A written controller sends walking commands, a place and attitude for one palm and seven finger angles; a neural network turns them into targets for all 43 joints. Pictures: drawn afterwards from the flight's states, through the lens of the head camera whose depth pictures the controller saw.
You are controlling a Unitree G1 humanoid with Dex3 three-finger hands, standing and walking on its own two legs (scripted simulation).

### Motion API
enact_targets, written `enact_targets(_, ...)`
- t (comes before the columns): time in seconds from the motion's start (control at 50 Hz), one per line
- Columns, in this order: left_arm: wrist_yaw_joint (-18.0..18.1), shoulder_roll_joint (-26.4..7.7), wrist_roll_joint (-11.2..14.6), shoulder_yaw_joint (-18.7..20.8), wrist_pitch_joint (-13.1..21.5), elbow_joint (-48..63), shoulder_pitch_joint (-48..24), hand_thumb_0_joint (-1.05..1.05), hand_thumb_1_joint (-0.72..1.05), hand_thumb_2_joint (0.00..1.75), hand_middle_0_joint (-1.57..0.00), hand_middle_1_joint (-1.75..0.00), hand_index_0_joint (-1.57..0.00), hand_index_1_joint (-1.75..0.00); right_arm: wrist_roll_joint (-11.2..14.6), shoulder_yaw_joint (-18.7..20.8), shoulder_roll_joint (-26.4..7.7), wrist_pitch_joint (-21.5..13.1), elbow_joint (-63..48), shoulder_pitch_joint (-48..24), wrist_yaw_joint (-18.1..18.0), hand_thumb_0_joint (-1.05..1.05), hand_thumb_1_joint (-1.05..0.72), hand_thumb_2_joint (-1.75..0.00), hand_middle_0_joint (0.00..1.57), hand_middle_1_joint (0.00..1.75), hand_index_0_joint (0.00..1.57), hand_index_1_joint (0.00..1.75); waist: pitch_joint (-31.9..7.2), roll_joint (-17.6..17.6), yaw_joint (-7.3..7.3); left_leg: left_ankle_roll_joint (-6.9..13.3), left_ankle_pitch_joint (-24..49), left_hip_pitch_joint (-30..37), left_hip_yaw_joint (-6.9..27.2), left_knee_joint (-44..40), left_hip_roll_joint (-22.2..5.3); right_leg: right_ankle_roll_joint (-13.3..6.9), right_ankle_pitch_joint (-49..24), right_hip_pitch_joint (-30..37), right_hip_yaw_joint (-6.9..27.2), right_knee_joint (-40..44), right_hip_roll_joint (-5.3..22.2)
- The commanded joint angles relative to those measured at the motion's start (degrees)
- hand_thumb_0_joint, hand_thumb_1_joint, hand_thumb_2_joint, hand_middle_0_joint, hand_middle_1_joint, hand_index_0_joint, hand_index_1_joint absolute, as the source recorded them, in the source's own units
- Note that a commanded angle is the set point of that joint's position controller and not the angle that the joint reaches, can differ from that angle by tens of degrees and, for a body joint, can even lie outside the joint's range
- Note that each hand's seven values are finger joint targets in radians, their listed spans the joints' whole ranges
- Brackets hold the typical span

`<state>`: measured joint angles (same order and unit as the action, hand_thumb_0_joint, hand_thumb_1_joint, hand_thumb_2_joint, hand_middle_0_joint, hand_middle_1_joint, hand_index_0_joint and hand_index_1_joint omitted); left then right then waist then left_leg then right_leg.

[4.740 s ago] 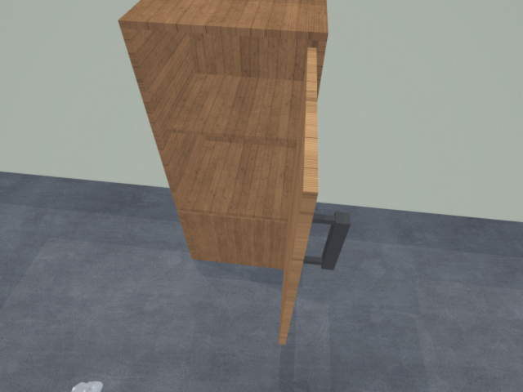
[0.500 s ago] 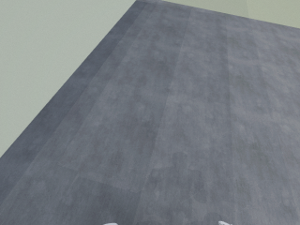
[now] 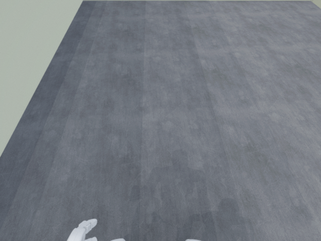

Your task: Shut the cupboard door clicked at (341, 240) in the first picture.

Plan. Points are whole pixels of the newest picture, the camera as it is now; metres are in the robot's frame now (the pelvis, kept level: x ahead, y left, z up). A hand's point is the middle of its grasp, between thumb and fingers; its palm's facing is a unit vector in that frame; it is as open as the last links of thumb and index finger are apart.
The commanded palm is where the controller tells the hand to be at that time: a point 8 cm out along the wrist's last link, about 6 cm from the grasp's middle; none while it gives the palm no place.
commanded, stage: walk around to get in front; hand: left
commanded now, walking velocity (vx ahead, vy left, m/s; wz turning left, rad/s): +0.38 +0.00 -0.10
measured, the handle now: out of the picture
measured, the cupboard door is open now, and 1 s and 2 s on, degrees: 91 91 91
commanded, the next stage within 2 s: walk to a spot facing it in 1.54 s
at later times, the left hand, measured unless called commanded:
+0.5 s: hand (83, 212) +0.23 +0.24 -0.17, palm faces +0.00 -0.99 -0.15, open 7.3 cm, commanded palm none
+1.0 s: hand (128, 120) +0.57 +0.13 -0.15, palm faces -0.08 -0.97 -0.23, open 7.1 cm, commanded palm none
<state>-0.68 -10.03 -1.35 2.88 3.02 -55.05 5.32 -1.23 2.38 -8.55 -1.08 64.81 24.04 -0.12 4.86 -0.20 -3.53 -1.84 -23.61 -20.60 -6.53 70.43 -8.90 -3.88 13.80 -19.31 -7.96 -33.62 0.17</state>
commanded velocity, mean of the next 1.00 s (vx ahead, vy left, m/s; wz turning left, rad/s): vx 0.38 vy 0.00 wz -0.10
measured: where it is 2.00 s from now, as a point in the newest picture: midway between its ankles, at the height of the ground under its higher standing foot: (170, 140)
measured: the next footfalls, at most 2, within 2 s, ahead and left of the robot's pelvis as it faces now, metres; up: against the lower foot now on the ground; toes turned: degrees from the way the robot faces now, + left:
left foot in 0.30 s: +0.28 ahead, +0.15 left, +0.00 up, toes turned +8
right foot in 0.80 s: +0.51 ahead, -0.12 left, +0.00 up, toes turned -19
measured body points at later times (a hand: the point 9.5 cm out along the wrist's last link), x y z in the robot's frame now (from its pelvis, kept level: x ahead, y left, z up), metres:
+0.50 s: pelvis +0.22 +0.06 +0.01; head +0.23 +0.08 +0.46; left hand +0.23 +0.29 -0.15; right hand +0.24 -0.18 -0.13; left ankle +0.24 +0.14 -0.73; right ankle +0.20 -0.08 -0.63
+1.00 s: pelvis +0.45 -0.04 +0.01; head +0.47 -0.06 +0.46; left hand +0.57 +0.18 -0.13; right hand +0.39 -0.26 -0.15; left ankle +0.45 +0.11 -0.63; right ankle +0.47 -0.11 -0.73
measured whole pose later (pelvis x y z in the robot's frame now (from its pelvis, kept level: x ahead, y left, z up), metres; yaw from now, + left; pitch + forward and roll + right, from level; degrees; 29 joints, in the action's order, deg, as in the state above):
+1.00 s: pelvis +0.45 -0.04 +0.01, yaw -9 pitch +0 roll +1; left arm 1.2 -9.1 -1.4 4.9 5.0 -58.5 10.9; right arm -1.6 3.6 -8.2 -1.8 63.6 19.3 -0.5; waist 1.8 -1.1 -1.5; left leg -0.9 -16.7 -29.0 -4.3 68.7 -8.9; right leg -4.8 13.2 -14.4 -10.7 -27.5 0.5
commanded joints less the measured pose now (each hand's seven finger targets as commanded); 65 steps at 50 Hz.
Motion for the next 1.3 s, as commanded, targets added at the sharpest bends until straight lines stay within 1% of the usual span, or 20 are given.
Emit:
enact_targets(0.0, 1.1, -7.1, 0.0, 1.9, 0.7, -1.5, 8.7, 0.00, 0.90, 0.90, -0.20, -0.30, -0.20, -0.30, -0.5, 1.0, -2.8, -0.9, -5.3, 0.2, -0.3, 0.00, -0.90, -0.90, 0.20, 0.30, 0.20, 0.30, -3.8, 5.2, 2.11, -0.8, 5.4, -9.3, 2.2, -6.1, -2.7, -6.0, -4.5, 5.2, 14.5, 21.3, 14.8)
enact_targets(0.18, 0.7, -8.5, -0.3, 2.2, 1.1, -3.4, 13.0, 0.00, 0.90, 0.90, -0.20, -0.30, -0.20, -0.30, -0.3, 1.5, -3.5, -2.1, -11.1, -11.9, 1.6, 0.00, -0.90, -0.90, 0.20, 0.30, 0.20, 0.30, 0.2, 6.5, 3.94, -0.2, 11.5, -4.1, 0.0, -30.7, 0.9, -5.3, 3.3, 5.4, 15.0, 21.4, 14.2)
enact_targets(0.22, 0.6, -9.1, -0.2, 2.3, 0.9, -3.7, 13.3, 0.00, 0.90, 0.90, -0.20, -0.30, -0.20, -0.30, -0.2, 1.7, -4.7, -2.4, -10.8, -10.9, 1.5, 0.00, -0.90, -0.90, 0.20, 0.30, 0.20, 0.30, 0.9, 5.1, 2.76, 0.1, 12.0, 1.3, -1.6, -35.2, 2.3, -4.4, 3.2, 5.0, 14.3, 18.9, 13.7)
enact_targets(0.26, 0.4, -7.9, 0.0, 2.3, 0.7, -3.5, 13.0, 0.00, 0.90, 0.90, -0.20, -0.30, -0.20, -0.30, -0.6, 2.5, -8.0, -3.1, -7.9, -1.2, 0.7, 0.00, -0.90, -0.90, 0.20, 0.30, 0.20, 0.30, -2.5, -2.0, -1.79, 1.4, 8.4, 17.3, -0.5, -41.9, 2.9, -1.9, -4.4, -0.4, 9.9, 3.2, 8.8)
enact_targets(0.3, -0.4, -3.9, 0.5, 1.4, 0.8, -0.3, 12.6, 0.00, 0.90, 0.90, -0.20, -0.30, -0.20, -0.30, -1.3, 4.2, -18.0, -3.0, -5.1, 11.3, -0.3, 0.00, -0.90, -0.90, 0.20, 0.30, 0.20, 0.30, -7.7, -20.2, -4.77, 10.4, -3.8, 29.4, 32.6, -58.3, -19.3, 2.6, 17.8, -18.3, 3.6, -30.5, -2.0)
enact_targets(0.32, 0.1, -5.3, 0.1, 1.8, 0.5, -0.7, 10.8, 0.00, 0.90, 0.90, -0.20, -0.30, -0.20, -0.30, -0.9, 3.7, -15.7, -2.7, -5.2, 7.6, -0.8, 0.00, -0.90, -0.90, 0.20, 0.30, 0.20, 0.30, -7.1, -15.7, -3.82, 10.6, -9.3, 25.3, 34.1, -60.1, -20.2, 2.0, 15.7, -20.6, 8.5, -38.5, 1.4)
enact_targets(0.36, -0.7, -4.5, -0.3, 2.0, 0.1, -2.1, 9.6, 0.00, 0.90, 0.90, -0.20, -0.30, -0.20, -0.30, -0.6, 2.1, -10.4, -3.2, -7.8, -0.9, -1.0, 0.00, -0.90, -0.90, 0.20, 0.30, 0.20, 0.30, -1.0, -5.1, 0.00, 8.8, -5.6, 15.2, 23.4, -61.1, -16.1, 2.6, 6.0, -20.6, 9.0, -40.0, 6.1)
enact_targets(0.44, -0.9, -1.7, -0.6, 1.9, -1.9, -4.3, 14.5, 0.00, 0.90, 0.90, -0.20, -0.30, -0.20, -0.30, 0.2, 1.1, -6.4, -4.5, -6.7, -3.6, -1.3, 0.00, -0.90, -0.90, 0.20, 0.30, 0.20, 0.30, -0.6, -6.6, 4.22, 5.9, 9.7, 10.7, 6.5, -61.7, -9.0, 4.7, -2.8, -16.2, 7.8, -34.8, 7.0)
enact_targets(0.68, -1.3, 0.1, -0.4, 1.4, -1.5, 1.3, -2.4, 0.00, 0.90, 0.90, -0.20, -0.30, -0.20, -0.30, -0.5, 1.1, -5.3, -4.0, -0.6, 6.4, -1.2, 0.00, -0.90, -0.90, 0.20, 0.30, 0.20, 0.30, 2.9, -6.2, 0.38, 8.4, 26.0, 18.9, -2.6, -59.0, -9.9, 4.0, -6.0, -14.6, 0.4, -5.6, 5.3)
enact_targets(0.72, -1.2, -1.1, -0.5, 1.6, -0.9, 0.7, 0.5, 0.00, 0.90, 0.90, -0.20, -0.30, -0.20, -0.30, -0.6, 1.4, -6.3, -3.8, -0.2, 6.0, -1.3, 0.00, -0.90, -0.90, 0.20, 0.30, 0.20, 0.30, 0.3, -6.1, 2.08, 7.8, 35.6, 20.3, -3.8, -52.8, -10.0, 2.4, -2.9, -7.2, -1.5, -1.9, 2.8)
enact_targets(0.76, -0.7, -4.3, -0.9, 2.6, 0.3, -4.3, 16.3, 0.00, 0.90, 0.90, -0.20, -0.30, -0.20, -0.30, 0.0, 1.6, -6.9, -3.6, -0.2, 4.1, -1.0, 0.00, -0.90, -0.90, 0.20, 0.30, 0.20, 0.30, -8.9, -2.4, 9.50, 4.8, 43.1, 16.1, -7.0, -33.3, -6.4, 0.5, -5.6, 14.5, -2.4, 3.8, 0.0)
enact_targets(0.78, 0.1, -10.6, -1.2, 4.3, 1.1, -6.8, 24.9, 0.00, 0.90, 0.90, -0.20, -0.30, -0.20, -0.30, 0.8, 1.3, -4.5, -3.7, -1.1, 5.4, -0.3, 0.00, -0.90, -0.90, 0.20, 0.30, 0.20, 0.30, -16.7, 7.8, 12.65, 2.4, 25.8, 1.0, -8.9, -15.3, -2.1, -3.4, -2.1, 31.7, 12.9, 6.0, 12.9)
enact_targets(0.8, 0.6, -16.4, -0.1, 5.3, 1.1, -7.9, 29.3, 0.00, 0.90, 0.90, -0.20, -0.30, -0.20, -0.30, 1.1, 0.6, -1.6, -3.8, -3.6, 5.2, -0.4, 0.00, -0.90, -0.90, 0.20, 0.30, 0.20, 0.30, -20.4, 16.7, 11.86, 0.5, -9.0, -13.9, -4.2, 2.8, 5.8, -9.5, -7.2, 39.7, 36.2, 13.0, 26.4)
enact_targets(0.82, 0.9, -16.0, 0.6, 5.5, 0.9, -7.2, 25.9, 0.00, 0.90, 0.90, -0.20, -0.30, -0.20, -0.30, 1.3, 1.1, -3.4, -3.6, -3.8, 1.5, -0.5, 0.00, -0.90, -0.90, 0.20, 0.30, 0.20, 0.30, -20.0, 13.5, 11.77, 1.9, -6.3, -15.9, 4.3, 9.8, 3.0, -9.0, -1.8, 34.5, 36.4, 16.6, 26.8)
enact_targets(0.86, 1.3, -8.6, 0.5, 3.3, 0.8, -4.8, 15.8, 0.00, 0.90, 0.90, -0.20, -0.30, -0.20, -0.30, 0.5, 1.5, -2.5, -3.3, -4.6, -4.3, -0.7, 0.00, -0.90, -0.90, 0.20, 0.30, 0.20, 0.30, -6.8, 2.4, 7.89, 2.0, 4.0, -17.3, 6.0, 7.8, -1.8, -6.5, -3.4, 17.8, 23.8, 18.0, 22.1)
enact_targets(0.92, 1.3, -4.1, -0.2, 1.6, 1.7, -4.7, 12.6, 0.00, 0.90, 0.90, -0.20, -0.30, -0.20, -0.30, -0.3, 1.1, -0.1, -1.3, -3.1, 0.1, -0.4, 0.00, -0.90, -0.90, 0.20, 0.30, 0.20, 0.30, -3.1, 4.9, 3.02, 0.8, 7.9, -11.6, 4.3, -0.3, -2.2, -4.3, -5.4, 6.3, 12.7, 21.9, 17.5)
enact_targets(1.04, 1.3, -3.8, -0.2, 1.3, 2.6, -5.3, 14.8, 0.00, 0.90, 0.90, -0.20, -0.30, -0.20, -0.30, -0.4, 1.6, -0.9, -0.6, -7.4, -7.7, 1.0, 0.00, -0.90, -0.90, 0.20, 0.30, 0.20, 0.30, 0.3, 5.7, 2.87, -0.7, 14.7, -16.4, 3.4, -12.4, -2.2, -4.9, -5.6, 7.5, 8.7, 24.6, 15.7)
enact_targets(1.2, 1.6, -6.2, 0.0, 1.0, 2.4, -7.4, 20.6, 0.00, 0.90, 0.90, -0.20, -0.30, -0.20, -0.30, -0.1, 0.8, -2.5, -1.6, -12.9, -21.6, 2.3, 0.00, -0.90, -0.90, 0.20, 0.30, 0.20, 0.30, 3.2, 5.0, 6.31, 1.4, 15.4, -12.4, -0.1, -31.0, 1.3, -3.6, -17.8, 17.0, 6.5, 21.8, 16.6)
enact_targets(1.24, 1.7, -6.6, -0.2, 1.2, 2.1, -8.0, 21.0, 0.00, 0.90, 0.90, -0.20, -0.30, -0.20, -0.30, -0.1, 1.0, -3.5, -1.8, -12.9, -20.4, 1.9, 0.00, -0.90, -0.90, 0.20, 0.30, 0.20, 0.30, 2.9, 4.4, 5.15, 2.7, 12.0, -7.9, -1.3, -33.8, 3.0, -3.5, -25.4, 18.5, 6.1, 17.6, 17.1)
enact_targets(1.28, 1.7, -7.3, 0.1, 1.4, 2.0, -8.0, 19.9, 0.00, 0.90, 0.90, -0.20, -0.30, -0.20, -0.30, -0.7, 1.7, -5.4, -2.4, -9.4, -9.5, 1.1, 0.00, -0.90, -0.90, 0.20, 0.30, 0.20, 0.30, -3.3, 3.5, -0.15, 4.1, 13.1, 8.5, -3.9, -39.6, 7.0, -1.3, -36.2, 15.8, 1.5, 1.9, 13.9)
